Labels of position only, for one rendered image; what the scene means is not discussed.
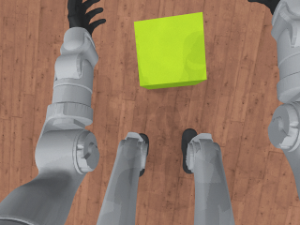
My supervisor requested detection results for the left robot forearm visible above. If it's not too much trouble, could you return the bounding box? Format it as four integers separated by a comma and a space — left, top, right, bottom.
35, 26, 98, 166

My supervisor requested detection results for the robot left foot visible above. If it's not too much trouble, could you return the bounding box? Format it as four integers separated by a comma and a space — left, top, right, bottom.
139, 133, 149, 177

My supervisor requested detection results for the robot left upper arm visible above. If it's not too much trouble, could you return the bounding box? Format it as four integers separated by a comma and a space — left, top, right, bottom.
0, 128, 100, 225

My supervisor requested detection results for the robot right upper arm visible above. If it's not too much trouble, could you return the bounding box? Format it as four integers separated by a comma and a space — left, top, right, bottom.
267, 101, 300, 201

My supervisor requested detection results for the robot left hand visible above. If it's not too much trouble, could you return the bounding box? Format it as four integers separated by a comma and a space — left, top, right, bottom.
67, 0, 106, 36

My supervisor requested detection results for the robot right foot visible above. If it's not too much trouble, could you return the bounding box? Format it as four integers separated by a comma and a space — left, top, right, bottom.
181, 128, 198, 174

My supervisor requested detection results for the right robot forearm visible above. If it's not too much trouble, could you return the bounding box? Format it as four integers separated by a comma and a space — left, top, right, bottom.
271, 0, 300, 103

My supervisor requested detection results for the robot right hand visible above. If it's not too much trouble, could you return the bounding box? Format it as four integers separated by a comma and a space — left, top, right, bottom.
248, 0, 280, 15

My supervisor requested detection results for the robot foot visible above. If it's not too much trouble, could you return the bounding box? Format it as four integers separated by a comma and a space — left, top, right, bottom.
139, 133, 149, 177
181, 128, 198, 174

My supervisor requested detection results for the carton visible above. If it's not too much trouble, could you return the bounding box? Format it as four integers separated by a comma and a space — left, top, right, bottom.
134, 12, 207, 90

